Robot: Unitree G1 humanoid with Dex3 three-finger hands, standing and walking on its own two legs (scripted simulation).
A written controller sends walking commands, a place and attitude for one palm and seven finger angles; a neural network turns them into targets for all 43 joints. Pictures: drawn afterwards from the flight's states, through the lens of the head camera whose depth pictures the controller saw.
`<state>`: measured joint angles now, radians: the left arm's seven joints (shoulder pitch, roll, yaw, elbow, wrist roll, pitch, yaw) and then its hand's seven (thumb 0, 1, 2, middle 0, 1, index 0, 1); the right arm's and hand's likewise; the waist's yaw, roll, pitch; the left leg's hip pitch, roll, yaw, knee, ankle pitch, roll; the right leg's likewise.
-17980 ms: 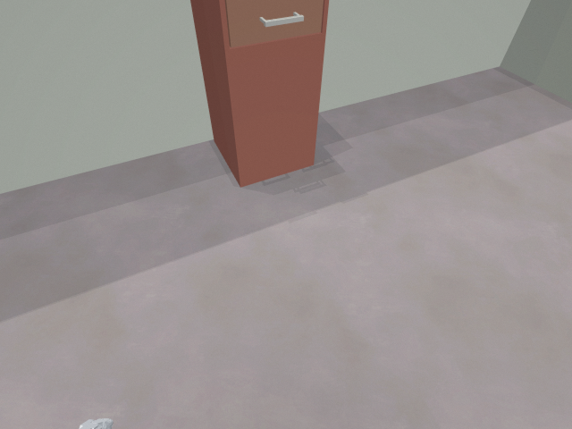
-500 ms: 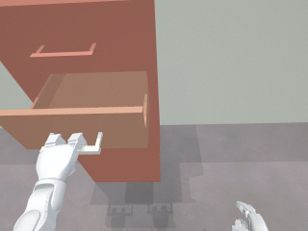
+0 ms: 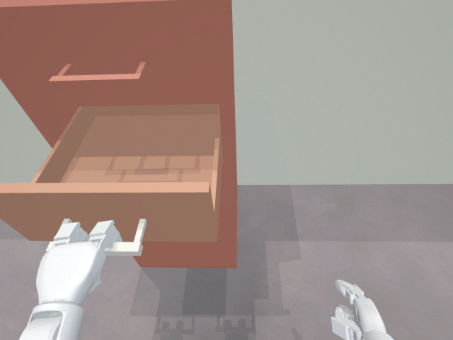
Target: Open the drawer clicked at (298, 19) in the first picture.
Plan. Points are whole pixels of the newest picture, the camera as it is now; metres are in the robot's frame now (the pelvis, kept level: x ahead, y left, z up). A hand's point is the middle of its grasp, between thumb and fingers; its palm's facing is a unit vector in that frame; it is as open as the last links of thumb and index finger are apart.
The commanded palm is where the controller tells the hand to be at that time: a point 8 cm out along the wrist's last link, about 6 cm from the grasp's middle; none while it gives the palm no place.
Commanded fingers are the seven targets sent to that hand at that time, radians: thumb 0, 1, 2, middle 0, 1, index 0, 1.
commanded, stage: pull the drawer open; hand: left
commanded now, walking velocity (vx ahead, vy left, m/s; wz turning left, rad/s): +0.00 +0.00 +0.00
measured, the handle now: (99, 237) +0.27 +0.25 +0.05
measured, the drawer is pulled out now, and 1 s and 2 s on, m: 0.22 0.30 0.30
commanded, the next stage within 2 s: open the thumb to release the handle in 1.00 s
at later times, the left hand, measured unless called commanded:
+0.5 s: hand (77, 316) +0.15 +0.24 +0.03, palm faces -0.01 -0.08 -1.00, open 5.3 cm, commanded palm +0.10 +0.25 +0.08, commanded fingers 0.00 0.90 0.90 -0.40 -1.35 -0.40 -1.35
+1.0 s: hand (70, 335) +0.13 +0.24 +0.03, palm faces +0.01 -0.08 -1.00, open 5.4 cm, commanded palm +0.08 +0.25 +0.08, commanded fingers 0.00 0.90 0.90 -0.40 -1.35 -0.40 -1.35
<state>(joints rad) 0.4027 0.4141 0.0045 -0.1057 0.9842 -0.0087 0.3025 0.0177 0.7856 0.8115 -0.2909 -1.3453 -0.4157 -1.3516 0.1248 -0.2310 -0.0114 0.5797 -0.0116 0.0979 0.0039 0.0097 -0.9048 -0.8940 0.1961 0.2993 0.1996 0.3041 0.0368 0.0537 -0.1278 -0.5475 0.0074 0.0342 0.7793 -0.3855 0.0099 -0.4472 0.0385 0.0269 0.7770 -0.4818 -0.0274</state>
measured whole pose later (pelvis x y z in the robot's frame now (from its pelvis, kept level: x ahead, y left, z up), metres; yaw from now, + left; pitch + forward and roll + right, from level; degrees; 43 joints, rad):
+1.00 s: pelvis -0.02 +0.00 -0.02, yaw +0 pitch +9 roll +0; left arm 0.74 0.45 0.04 -0.31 0.96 -0.06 0.41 0.00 0.77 0.81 -0.29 -1.30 -0.39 -1.33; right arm 0.14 -0.24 -0.01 0.53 -0.03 0.12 0.04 0.01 -0.91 -0.89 0.20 0.30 0.20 0.30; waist 0.04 0.06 -0.15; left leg -0.64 0.02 0.03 0.90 -0.41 0.01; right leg -0.55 0.05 0.03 0.90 -0.52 -0.03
